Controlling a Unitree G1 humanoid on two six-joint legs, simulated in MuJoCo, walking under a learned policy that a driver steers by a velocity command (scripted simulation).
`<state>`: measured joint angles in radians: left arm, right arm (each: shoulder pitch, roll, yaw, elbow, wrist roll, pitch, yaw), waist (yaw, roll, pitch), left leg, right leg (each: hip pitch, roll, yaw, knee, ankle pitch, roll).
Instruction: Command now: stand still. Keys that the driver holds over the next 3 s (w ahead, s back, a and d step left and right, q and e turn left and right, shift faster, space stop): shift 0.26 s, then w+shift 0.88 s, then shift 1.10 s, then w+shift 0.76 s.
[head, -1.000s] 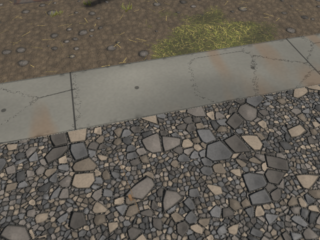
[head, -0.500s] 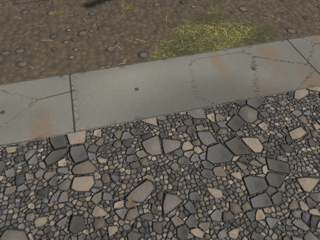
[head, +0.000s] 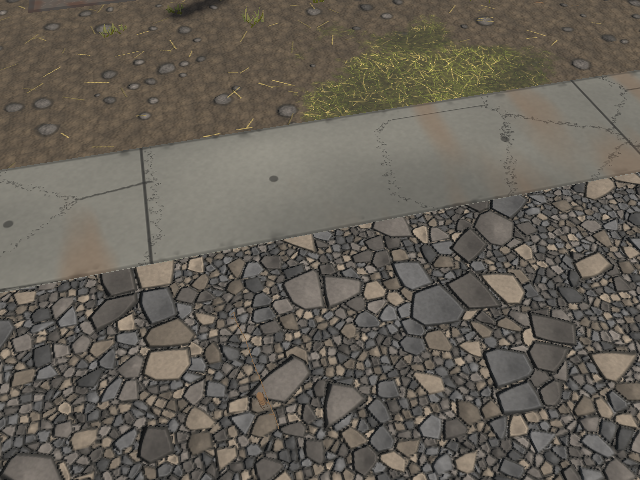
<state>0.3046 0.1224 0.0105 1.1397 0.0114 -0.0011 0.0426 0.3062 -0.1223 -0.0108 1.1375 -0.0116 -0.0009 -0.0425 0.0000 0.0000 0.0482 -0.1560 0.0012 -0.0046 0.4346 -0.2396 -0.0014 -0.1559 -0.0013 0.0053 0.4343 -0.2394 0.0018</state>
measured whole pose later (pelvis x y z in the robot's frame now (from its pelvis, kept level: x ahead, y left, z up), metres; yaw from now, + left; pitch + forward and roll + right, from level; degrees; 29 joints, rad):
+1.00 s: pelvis +0.29 +0.05 -0.04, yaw +0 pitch +3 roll +1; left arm 0.53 0.18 0.05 1.08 0.01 -0.11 0.00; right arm -0.04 -0.21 -0.05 0.80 -0.05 -0.08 0.03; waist 0.06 -0.02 0.04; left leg -0.56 -0.01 0.13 0.65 -0.15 0.12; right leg 0.06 -0.06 0.02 0.70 -0.46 -0.05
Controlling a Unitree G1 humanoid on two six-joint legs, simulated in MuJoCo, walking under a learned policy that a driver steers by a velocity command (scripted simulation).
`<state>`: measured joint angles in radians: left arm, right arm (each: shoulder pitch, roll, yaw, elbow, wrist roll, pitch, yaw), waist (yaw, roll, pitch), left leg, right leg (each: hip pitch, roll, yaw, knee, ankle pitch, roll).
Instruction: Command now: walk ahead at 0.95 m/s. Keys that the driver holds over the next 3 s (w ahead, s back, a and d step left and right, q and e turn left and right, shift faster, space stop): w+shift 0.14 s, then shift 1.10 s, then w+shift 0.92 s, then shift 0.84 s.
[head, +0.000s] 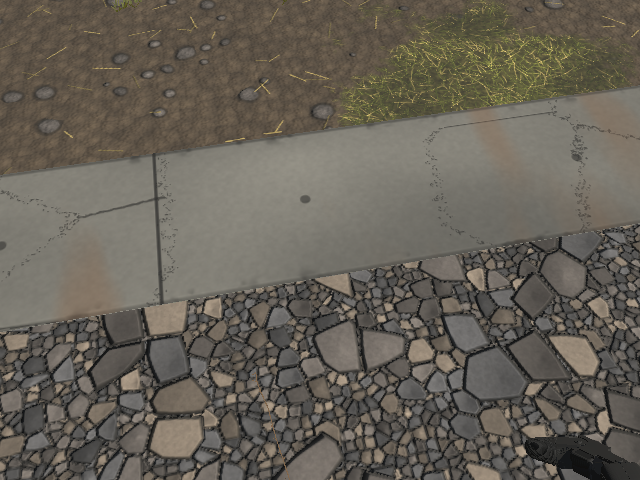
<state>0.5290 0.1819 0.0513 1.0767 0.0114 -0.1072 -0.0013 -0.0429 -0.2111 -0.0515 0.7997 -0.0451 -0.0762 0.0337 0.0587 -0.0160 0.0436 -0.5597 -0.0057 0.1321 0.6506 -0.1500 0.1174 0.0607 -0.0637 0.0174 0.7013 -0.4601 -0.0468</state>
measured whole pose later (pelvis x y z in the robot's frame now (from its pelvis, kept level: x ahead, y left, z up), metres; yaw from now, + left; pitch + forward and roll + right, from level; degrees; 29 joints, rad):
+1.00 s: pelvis +0.47 +0.07 +0.04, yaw +1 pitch -1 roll +0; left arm 0.29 0.16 0.00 1.07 0.01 -0.02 0.01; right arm 0.32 -0.13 0.01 1.09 -0.01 -0.03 -0.04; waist 0.02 -0.02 0.00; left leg -0.18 -0.01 0.02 0.42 -0.22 0.02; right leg -0.24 0.03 -0.06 0.39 -0.13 -0.05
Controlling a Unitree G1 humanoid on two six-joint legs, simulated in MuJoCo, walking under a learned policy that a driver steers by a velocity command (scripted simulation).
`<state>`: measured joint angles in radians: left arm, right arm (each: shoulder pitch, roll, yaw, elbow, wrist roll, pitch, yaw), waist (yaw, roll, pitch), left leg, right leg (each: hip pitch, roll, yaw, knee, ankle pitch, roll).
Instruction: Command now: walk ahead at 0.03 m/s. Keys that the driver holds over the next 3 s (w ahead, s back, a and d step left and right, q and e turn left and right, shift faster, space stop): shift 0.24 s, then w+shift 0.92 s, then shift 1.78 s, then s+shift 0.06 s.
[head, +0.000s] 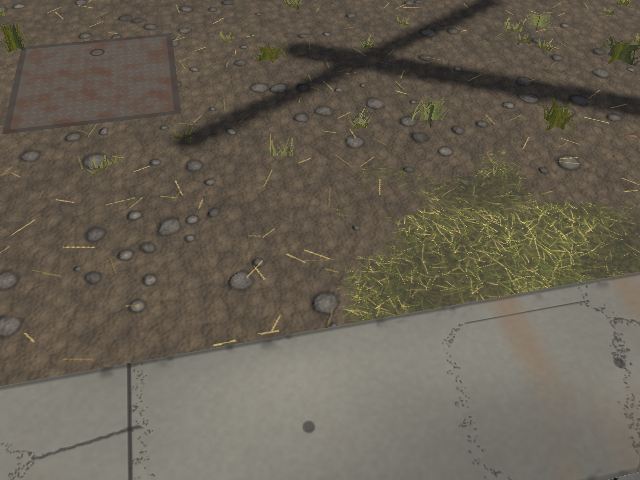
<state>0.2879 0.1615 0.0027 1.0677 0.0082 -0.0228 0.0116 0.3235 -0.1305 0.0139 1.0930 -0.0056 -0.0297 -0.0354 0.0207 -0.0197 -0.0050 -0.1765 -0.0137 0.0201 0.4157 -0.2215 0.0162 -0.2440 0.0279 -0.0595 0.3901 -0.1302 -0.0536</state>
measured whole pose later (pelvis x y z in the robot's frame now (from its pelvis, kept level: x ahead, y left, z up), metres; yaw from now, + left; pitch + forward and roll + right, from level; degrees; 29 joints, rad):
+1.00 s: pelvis +0.36 -0.04 -0.03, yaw -1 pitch +3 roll +1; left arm 0.56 0.16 0.03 1.08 0.01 -0.13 0.00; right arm -0.10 -0.20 -0.03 0.79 -0.02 -0.05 0.06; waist 0.09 0.00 0.03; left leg -0.70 0.04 0.13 0.60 -0.01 0.13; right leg 0.32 0.02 -0.06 -0.01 -0.35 -0.03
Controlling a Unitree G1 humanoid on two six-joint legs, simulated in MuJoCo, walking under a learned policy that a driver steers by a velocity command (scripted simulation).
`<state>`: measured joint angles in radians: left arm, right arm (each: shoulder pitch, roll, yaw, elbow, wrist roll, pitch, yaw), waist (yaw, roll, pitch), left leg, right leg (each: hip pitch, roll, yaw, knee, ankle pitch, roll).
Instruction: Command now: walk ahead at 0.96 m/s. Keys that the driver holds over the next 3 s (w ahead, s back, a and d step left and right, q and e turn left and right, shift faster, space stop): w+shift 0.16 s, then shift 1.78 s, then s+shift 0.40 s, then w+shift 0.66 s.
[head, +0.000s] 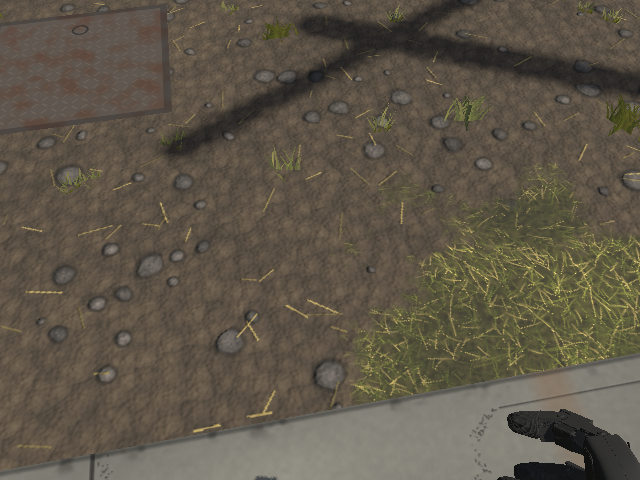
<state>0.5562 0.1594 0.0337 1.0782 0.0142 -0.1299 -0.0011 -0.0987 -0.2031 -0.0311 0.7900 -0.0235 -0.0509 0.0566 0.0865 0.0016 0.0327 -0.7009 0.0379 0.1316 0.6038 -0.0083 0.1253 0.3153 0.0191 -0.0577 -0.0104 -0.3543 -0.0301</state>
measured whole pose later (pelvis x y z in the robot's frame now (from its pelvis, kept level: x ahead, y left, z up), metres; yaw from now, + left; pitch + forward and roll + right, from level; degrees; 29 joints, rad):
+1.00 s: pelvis +0.51 +0.04 +0.03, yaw +2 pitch -1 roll +0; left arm 0.27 0.18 0.01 1.04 0.01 -0.01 0.01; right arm 0.31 -0.15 0.01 1.11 -0.01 -0.01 -0.03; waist 0.02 -0.02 -0.01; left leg -0.17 0.00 0.00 0.43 -0.24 0.00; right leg -0.27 0.04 -0.07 0.37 -0.09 -0.07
